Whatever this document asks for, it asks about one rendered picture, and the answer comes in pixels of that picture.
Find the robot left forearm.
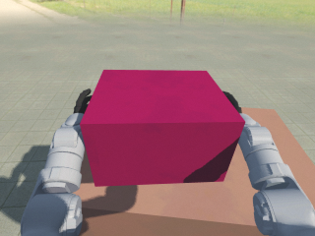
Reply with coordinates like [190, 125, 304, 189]
[20, 113, 86, 236]

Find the robot right hand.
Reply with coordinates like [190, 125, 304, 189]
[222, 91, 242, 114]

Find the carton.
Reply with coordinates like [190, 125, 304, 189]
[80, 70, 245, 187]

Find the pedestal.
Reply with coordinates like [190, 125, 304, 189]
[73, 107, 315, 236]

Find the robot left upper arm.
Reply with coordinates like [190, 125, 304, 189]
[22, 193, 83, 236]

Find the robot right forearm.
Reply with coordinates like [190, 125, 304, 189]
[238, 113, 315, 216]

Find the robot left hand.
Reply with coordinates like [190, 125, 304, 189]
[73, 88, 92, 114]

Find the robot right upper arm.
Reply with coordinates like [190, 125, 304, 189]
[253, 188, 315, 236]

